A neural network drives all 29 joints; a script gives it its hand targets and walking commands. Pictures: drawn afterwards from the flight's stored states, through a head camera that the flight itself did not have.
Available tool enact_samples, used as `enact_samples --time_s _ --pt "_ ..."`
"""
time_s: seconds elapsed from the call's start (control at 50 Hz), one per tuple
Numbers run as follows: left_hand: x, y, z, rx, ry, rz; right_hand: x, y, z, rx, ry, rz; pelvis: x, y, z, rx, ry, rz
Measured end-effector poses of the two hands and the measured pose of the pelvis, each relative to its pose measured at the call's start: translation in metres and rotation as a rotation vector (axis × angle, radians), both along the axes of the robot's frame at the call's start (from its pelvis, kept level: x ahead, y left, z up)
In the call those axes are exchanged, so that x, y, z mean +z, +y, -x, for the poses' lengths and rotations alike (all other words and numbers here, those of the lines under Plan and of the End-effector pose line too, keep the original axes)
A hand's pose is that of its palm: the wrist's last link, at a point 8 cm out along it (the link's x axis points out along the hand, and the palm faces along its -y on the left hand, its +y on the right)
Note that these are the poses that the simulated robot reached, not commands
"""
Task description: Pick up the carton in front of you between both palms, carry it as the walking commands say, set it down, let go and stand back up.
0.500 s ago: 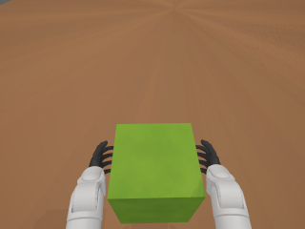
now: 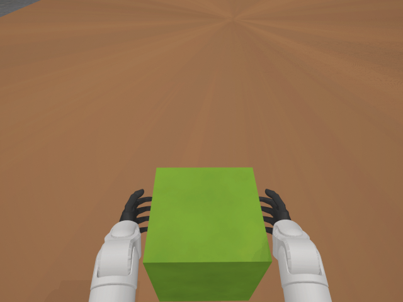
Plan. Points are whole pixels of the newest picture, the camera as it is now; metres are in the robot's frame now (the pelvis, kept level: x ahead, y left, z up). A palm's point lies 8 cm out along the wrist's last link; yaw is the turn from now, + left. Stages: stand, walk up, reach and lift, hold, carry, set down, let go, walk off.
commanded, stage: carry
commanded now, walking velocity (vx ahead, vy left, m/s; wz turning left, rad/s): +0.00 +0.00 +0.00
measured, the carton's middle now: (204, 236) +0.30 +0.00 -0.04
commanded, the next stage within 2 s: none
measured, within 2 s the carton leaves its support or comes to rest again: neither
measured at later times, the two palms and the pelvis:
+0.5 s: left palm (131, 233) +0.27 +0.15 +0.04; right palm (284, 232) +0.27 -0.15 +0.04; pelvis -0.01 +0.00 +0.00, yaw +0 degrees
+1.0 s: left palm (127, 180) +0.39 +0.18 +0.05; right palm (259, 182) +0.39 -0.12 +0.05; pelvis +0.11 +0.03 +0.02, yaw +0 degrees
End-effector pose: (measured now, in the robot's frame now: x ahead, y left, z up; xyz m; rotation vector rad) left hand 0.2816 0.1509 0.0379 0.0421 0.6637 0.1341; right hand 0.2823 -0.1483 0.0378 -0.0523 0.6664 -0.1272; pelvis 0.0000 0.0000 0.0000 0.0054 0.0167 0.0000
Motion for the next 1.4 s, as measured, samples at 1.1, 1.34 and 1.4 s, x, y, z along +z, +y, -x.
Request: enact_samples --time_s 1.1,1.34,1.4 --pt "0.022 0.022 -0.154 0.011 -0.022 0.009 0.023 0.022 -0.156 -0.002 -0.021 -0.006 0.024 0.020 -0.155 0.014 0.047 0.020" --pt "-0.009 -0.010 -0.264 0.050 0.074 -0.036 -0.017 -0.010 -0.279 0.052 0.064 -0.025 0.011 -0.025 -0.272 0.067 0.041 0.002" --pt "-0.010 -0.011 -0.279 0.053 0.082 -0.033 -0.018 -0.011 -0.295 0.055 0.072 -0.023 0.018 -0.027 -0.290 0.067 0.046 -0.005"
